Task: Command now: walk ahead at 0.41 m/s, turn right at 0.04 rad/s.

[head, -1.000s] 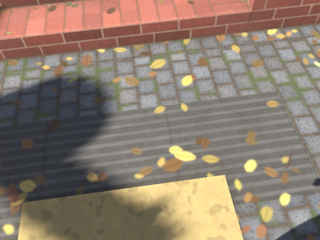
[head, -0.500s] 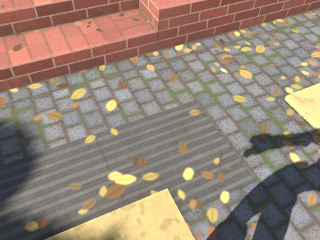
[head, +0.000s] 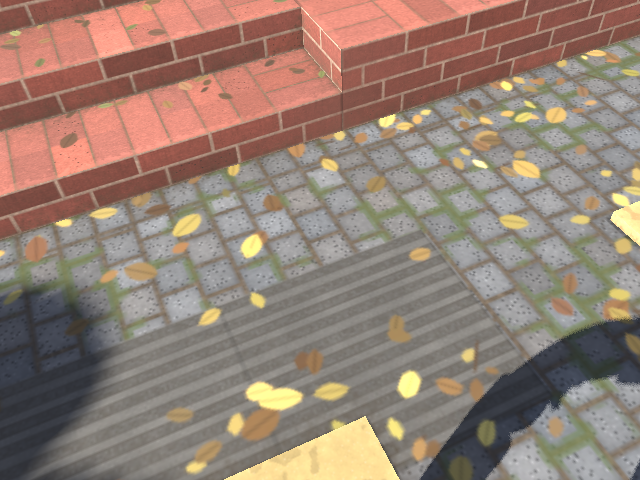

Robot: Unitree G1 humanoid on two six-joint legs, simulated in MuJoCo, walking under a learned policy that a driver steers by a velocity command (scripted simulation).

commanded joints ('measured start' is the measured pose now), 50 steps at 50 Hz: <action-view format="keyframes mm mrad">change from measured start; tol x32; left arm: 1 -11 180 43 -58 -10 -15 -3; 27 -464 100 15 -183 -16 -53 -47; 34 23 281 92 -89 13 -73 -36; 50 -191 215 72 -27 -2 -73 5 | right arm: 1 -198 -37 12 -124 12 -35 25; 8 354 -263 -64 -31 -16 -49 26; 50 -144 -62 -9 -155 15 0 57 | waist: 1 34 -158 110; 8 -190 281 -297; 27 -119 34 108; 34 69 -325 -360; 50 5 -76 118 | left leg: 1 28 -32 58 -135 -53 19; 6 522 -111 93 -296 -114 124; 8 1027 287 -743 -587 -505 346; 14 494 135 -300 -730 -305 244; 29 630 156 -171 -632 -70 218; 36 -53 -30 -109 426 -314 61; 50 70 4 -13 -207 214 65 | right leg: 1 -48 -243 153 -158 60 -185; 6 -99 -191 74 175 497 -111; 8 -631 53 39 852 -186 17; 10 -803 -52 93 1050 -129 -12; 30 -427 -63 4 191 228 20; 34 458 -402 616 49 -158 -217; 50 12 -257 -159 -119 300 -93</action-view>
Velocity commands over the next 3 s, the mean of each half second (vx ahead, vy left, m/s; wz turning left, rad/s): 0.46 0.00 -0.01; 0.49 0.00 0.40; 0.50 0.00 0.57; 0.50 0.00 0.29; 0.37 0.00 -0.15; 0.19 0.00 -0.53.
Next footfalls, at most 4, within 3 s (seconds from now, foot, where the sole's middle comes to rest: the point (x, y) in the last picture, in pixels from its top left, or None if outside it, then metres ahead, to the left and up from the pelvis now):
0.12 left None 0.20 0.15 -0.76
0.64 right None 0.47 -0.10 -0.76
1.18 left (272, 394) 0.71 0.20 -0.78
1.62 right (297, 283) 1.04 0.17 -0.78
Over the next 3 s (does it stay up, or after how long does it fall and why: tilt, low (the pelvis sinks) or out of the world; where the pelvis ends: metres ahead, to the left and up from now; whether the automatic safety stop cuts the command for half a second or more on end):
stays up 1.19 0.49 -0.01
